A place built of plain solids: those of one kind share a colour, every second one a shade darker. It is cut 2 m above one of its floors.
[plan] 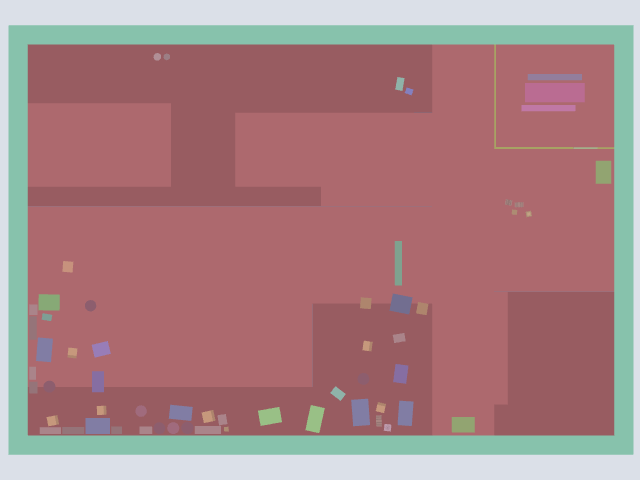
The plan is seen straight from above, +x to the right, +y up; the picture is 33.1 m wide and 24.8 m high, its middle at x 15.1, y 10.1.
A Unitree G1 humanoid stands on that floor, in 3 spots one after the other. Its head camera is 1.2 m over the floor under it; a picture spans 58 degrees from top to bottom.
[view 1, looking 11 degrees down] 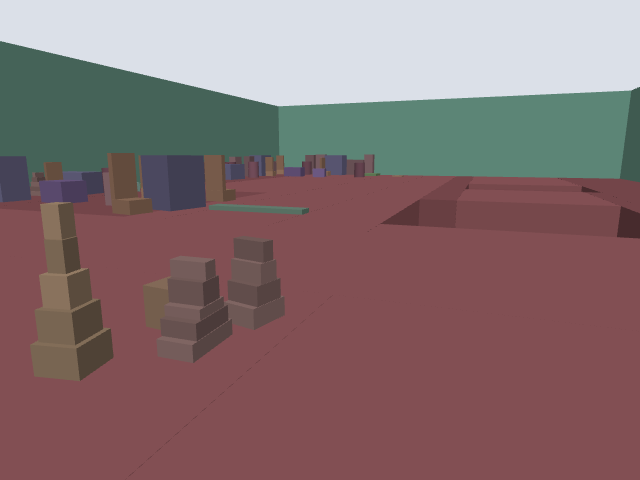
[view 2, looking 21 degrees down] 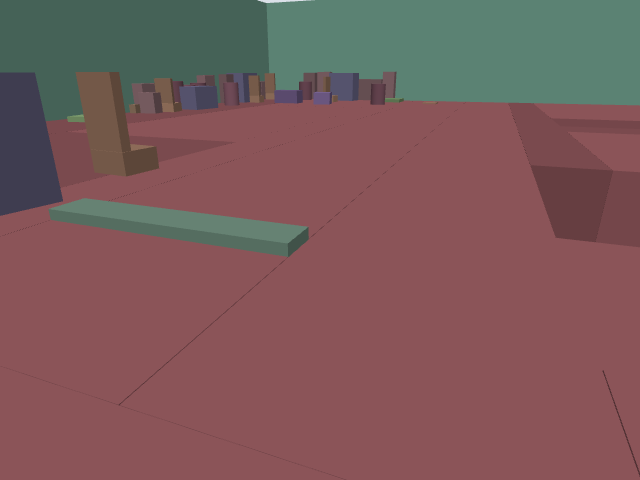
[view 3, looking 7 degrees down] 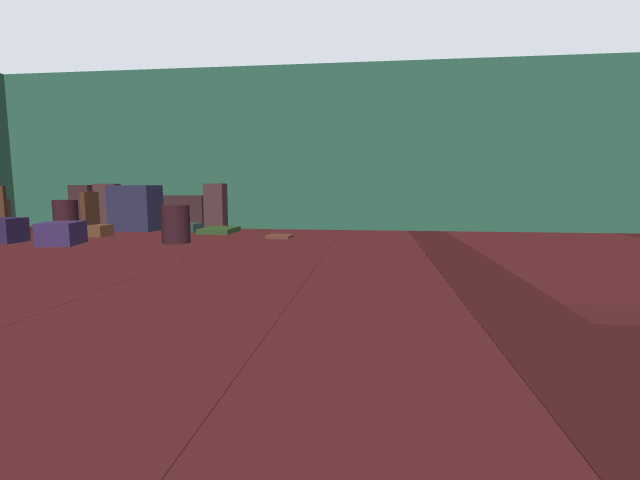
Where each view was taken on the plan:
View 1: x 27.55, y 13.60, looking -159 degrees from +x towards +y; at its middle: floor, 6.29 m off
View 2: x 21.87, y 11.26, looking -159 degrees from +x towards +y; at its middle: floor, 3.35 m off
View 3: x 12.06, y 10.90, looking -173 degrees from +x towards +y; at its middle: floor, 9.85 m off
